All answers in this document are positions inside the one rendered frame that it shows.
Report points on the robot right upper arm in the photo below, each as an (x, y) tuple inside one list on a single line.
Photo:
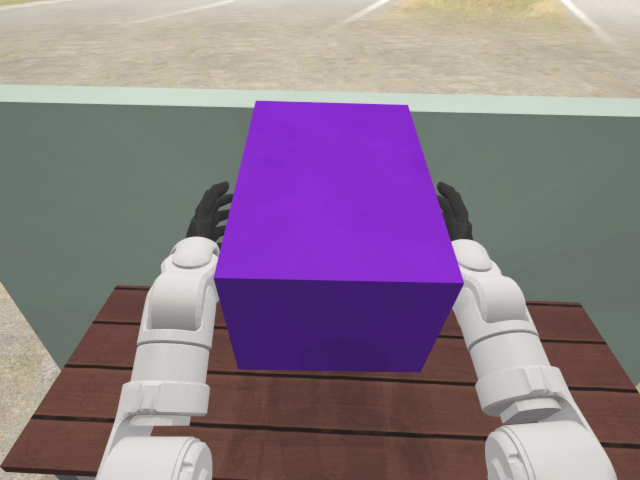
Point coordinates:
[(557, 450)]

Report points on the robot right forearm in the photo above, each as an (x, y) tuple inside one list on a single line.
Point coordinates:
[(515, 379)]

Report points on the carton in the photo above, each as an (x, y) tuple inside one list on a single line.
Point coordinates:
[(335, 255)]

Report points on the table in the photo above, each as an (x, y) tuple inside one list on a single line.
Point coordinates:
[(325, 425)]

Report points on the robot left upper arm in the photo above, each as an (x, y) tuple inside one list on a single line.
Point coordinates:
[(158, 458)]

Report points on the robot left hand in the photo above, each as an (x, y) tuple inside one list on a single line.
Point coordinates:
[(206, 218)]

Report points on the robot left forearm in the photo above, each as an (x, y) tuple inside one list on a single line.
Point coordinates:
[(168, 382)]

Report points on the robot right hand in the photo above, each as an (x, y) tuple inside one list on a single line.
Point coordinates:
[(455, 213)]

